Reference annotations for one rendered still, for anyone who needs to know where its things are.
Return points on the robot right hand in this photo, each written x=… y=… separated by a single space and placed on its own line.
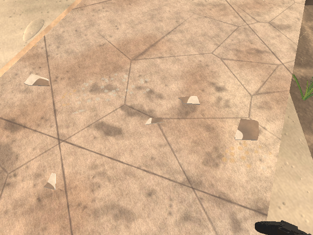
x=277 y=228

